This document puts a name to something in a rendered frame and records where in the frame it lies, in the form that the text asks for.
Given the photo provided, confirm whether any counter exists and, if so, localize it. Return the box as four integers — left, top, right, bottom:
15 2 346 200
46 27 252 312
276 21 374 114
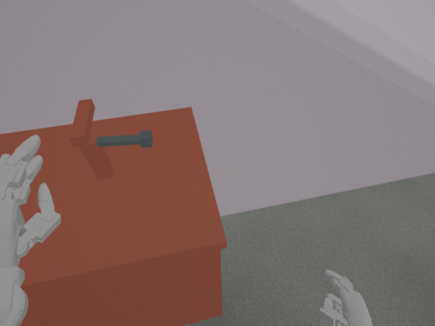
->
0 99 226 326

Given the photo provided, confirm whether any tap lever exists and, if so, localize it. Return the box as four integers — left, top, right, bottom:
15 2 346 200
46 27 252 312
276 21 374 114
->
97 130 153 148

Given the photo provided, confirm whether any robot left forearm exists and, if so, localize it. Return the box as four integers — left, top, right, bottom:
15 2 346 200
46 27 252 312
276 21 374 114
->
0 266 29 326

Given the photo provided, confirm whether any robot left hand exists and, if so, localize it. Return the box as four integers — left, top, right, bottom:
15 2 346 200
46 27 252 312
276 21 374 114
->
0 134 61 267

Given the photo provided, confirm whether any robot right hand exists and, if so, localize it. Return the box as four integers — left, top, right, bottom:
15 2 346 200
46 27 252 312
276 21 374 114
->
319 270 372 326

